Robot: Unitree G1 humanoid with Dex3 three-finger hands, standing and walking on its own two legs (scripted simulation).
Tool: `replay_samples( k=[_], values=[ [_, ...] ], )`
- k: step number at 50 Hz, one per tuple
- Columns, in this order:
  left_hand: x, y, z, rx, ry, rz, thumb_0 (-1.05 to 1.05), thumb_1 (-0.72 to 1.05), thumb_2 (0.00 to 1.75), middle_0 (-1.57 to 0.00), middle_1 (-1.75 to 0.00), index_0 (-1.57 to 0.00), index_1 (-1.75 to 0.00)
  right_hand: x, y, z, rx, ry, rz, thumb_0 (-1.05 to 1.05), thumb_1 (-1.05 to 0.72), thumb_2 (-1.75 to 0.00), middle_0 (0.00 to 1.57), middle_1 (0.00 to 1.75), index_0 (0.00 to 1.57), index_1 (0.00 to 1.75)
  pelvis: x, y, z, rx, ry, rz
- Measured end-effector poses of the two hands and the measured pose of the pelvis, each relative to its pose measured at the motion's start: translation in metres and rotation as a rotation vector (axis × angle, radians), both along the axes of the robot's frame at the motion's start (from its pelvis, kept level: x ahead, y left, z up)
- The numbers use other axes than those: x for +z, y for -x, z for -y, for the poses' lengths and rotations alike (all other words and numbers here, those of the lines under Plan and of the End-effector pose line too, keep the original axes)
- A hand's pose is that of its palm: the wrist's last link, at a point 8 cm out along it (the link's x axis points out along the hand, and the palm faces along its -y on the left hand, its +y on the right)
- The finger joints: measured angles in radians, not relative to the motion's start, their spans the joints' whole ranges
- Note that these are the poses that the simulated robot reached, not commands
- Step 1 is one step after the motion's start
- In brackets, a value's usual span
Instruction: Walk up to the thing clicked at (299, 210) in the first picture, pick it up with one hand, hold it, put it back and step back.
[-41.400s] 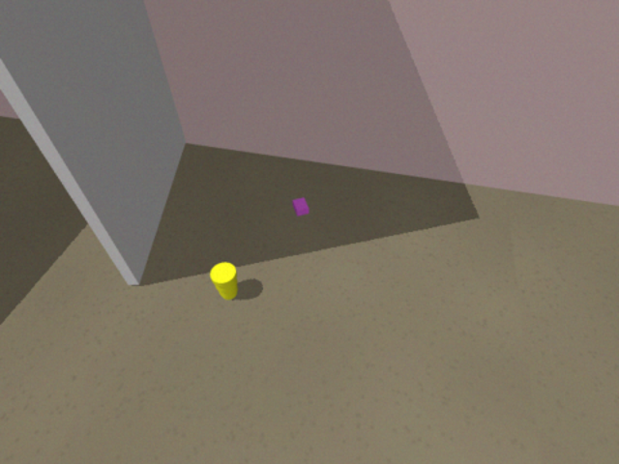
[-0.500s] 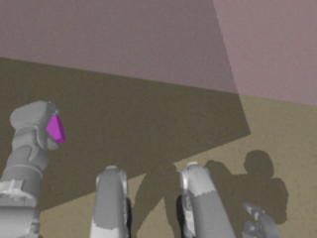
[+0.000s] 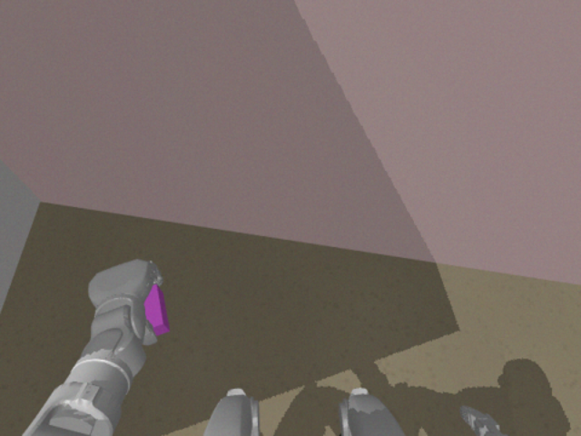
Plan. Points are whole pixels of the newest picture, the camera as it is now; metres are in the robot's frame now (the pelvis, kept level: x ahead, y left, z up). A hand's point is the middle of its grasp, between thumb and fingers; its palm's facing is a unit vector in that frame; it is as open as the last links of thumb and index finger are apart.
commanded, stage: lift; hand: left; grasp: from above
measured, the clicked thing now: (146, 313) +0.34 +0.25 -0.13
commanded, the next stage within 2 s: hold in 0.44 s
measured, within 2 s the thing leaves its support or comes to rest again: neither
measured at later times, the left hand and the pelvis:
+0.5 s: hand (139, 274) +0.36 +0.22 +0.00, palm faces -0.41 -0.17 -0.90, open 9.7 cm; pelvis +0.04 +0.00 +0.07, yaw +0 degrees
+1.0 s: hand (133, 263) +0.35 +0.21 +0.04, palm faces -0.41 -0.16 -0.90, open 9.7 cm; pelvis +0.04 -0.01 +0.09, yaw +0 degrees
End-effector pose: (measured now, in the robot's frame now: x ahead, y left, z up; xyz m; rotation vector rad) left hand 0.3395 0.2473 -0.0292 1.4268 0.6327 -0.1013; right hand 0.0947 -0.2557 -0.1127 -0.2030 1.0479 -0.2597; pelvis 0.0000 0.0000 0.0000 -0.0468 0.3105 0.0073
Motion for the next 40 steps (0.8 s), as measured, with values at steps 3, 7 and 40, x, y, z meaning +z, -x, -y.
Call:
replay_samples(
  k=[3, 7, 40],
  values=[
    [0.013, -0.003, 0.006, -0.004, 0.003, -0.002, 0.0, 0.12, 0.19, -0.83, -0.18, -0.85, -0.2, 0.012, -0.003, 0.001, -0.006, -0.005, 0.001, 0.01, -0.89, -0.9, 0.2, 0.3, 0.2, 0.3, 0.014, -0.007, 0.001, -0.001, -0.006, 0.022],
    [0.03, -0.009, 0.013, 0.003, 0.006, 0.008, 0.0, 0.12, 0.19, -0.83, -0.18, -0.85, -0.19, 0.027, -0.005, 0.001, -0.006, -0.013, -0.005, 0.01, -0.89, -0.9, 0.2, 0.3, 0.2, 0.3, 0.03, -0.015, 0.002, -0.001, -0.012, 0.049],
    [0.114, -0.021, 0.032, 0.008, -0.005, 0.034, -0.01, 0.13, 0.16, -0.84, -0.14, -0.86, -0.16, 0.083, -0.059, 0.001, 0.038, -0.079, 0.095, 0.01, -0.89, -0.89, 0.2, 0.3, 0.2, 0.3, 0.085, -0.046, 0.006, -0.008, -0.045, 0.195]
  ],
)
